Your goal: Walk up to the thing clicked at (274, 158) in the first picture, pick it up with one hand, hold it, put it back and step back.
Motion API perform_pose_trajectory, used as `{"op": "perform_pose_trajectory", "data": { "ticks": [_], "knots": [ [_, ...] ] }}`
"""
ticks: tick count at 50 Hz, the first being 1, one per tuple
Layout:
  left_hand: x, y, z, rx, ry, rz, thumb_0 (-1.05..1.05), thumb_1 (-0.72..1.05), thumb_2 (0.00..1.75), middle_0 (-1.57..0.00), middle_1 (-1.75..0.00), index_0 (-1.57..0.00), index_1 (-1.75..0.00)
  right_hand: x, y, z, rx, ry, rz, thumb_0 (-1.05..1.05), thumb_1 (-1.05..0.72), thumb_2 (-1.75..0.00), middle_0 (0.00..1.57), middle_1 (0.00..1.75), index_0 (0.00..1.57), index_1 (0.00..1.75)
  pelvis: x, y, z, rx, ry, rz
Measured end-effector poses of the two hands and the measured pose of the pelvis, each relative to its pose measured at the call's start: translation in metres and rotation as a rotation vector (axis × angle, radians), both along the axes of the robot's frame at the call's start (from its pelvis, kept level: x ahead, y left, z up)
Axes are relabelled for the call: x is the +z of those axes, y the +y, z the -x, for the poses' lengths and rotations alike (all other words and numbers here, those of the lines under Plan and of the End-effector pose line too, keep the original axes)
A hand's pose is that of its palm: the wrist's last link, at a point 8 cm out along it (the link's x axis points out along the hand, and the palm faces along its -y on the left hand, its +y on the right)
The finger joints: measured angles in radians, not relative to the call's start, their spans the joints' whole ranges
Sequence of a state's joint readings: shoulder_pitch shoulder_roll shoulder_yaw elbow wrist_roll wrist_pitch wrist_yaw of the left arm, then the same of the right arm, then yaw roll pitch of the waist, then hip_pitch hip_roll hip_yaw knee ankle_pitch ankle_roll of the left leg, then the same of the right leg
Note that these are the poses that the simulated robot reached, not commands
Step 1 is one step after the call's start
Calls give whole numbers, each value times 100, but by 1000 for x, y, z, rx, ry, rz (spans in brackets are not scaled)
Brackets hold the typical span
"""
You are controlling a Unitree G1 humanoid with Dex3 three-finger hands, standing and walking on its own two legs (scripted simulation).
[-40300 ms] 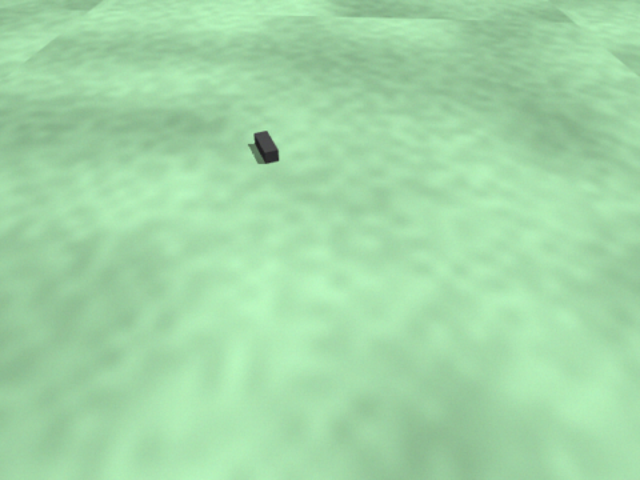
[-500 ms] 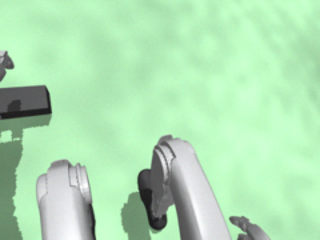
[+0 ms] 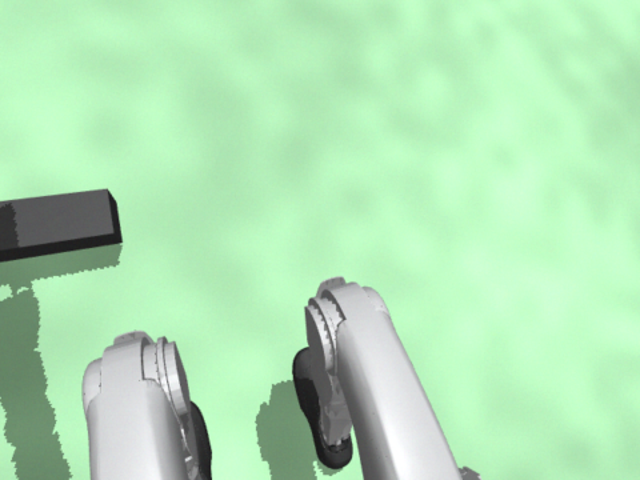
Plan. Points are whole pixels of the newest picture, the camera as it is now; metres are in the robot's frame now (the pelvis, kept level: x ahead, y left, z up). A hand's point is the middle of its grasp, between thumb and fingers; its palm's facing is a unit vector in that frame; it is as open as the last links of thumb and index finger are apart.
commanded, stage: home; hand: left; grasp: from above
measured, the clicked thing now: (46, 226) +0.51 +0.29 -0.33
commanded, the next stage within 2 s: none
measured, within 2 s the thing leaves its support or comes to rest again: neither
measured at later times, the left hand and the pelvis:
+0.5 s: hand out of the picture +0.30 +0.25 +0.08, palm faces -0.11 -0.82 -0.56, open 7.5 cm; pelvis +0.00 +0.00 +0.18, yaw +6 degrees
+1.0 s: hand out of the picture +0.23 +0.20 +0.27, palm faces +0.20 -0.96 -0.21, open 7.4 cm; pelvis +0.06 +0.00 +0.34, yaw +8 degrees
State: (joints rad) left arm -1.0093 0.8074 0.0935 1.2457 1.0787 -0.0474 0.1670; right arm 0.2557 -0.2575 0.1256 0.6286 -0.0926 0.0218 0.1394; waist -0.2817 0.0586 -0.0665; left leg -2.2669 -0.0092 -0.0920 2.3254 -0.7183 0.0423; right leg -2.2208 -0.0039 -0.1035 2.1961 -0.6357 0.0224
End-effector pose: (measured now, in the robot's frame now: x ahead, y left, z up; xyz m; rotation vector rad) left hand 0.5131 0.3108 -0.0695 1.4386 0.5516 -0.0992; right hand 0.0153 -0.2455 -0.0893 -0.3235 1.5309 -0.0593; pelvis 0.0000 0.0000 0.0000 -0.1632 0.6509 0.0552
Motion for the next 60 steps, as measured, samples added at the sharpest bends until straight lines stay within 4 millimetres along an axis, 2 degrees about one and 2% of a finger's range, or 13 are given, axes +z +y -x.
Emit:
{"op": "perform_pose_trajectory", "data": {
  "ticks": [6, 13, 19, 25, 32, 46, 54, 60],
  "knots": [
    [42, 2, 56, 55, 24, 218, 0, 21, 86, -22, -49, -21, -50, 33, -14, -28, 25, -41, 19, 0, -90, -89, 20, 30, 21, 30, 40, 2, -1, 15, 3, -13],
    [102, 4, 131, 158, -50, 437, 0, 64, 87, -22, -35, -21, -36, 85, -27, -95, 88, -230, 72, 0, -90, -90, 20, 30, 21, 30, 90, 2, 3, 36, -37, -30],
    [144, -1, 184, 314, -43, 547, 0, 81, 89, -21, -31, -21, -32, 137, -13, -157, 127, -463, 46, 0, -91, -90, 20, 30, 20, 30, 136, 0, 2, 51, -96, -50],
    [191, -22, 220, 460, -50, 706, 0, 87, 89, -21, -30, -21, -30, 189, 10, -195, 136, -636, -16, 0, -90, -90, 20, 30, 20, 30, 182, -4, -5, 62, -158, -77],
    [240, -44, 249, 616, -48, 874, 1, 89, 90, -21, -30, -21, -30, 244, 25, -205, 112, -729, -56, 1, -90, -90, 20, 30, 21, 30, 232, -8, -16, 70, -231, -100],
    [343, -58, 299, 832, -46, 1057, 1, 90, 90, -20, -30, -20, -30, 337, 17, -195, 42, -779, 13, 1, -90, -90, 20, 30, 21, 30, 321, -5, -52, 90, -374, -126],
    [392, -63, 320, 828, -64, 1077, 1, 90, 90, -20, -29, -20, -30, 375, 22, -216, 34, -891, 19, 1, -90, -90, 20, 30, 21, 30, 348, 0, -72, 97, -436, -136],
    [406, -64, 329, 828, -74, 1087, 1, 90, 90, -20, -29, -20, -30, 390, 31, -239, 63, -974, -5, 1, -90, -90, 20, 30, 21, 30, 354, 1, -78, 103, -462, -143]
  ]
}}
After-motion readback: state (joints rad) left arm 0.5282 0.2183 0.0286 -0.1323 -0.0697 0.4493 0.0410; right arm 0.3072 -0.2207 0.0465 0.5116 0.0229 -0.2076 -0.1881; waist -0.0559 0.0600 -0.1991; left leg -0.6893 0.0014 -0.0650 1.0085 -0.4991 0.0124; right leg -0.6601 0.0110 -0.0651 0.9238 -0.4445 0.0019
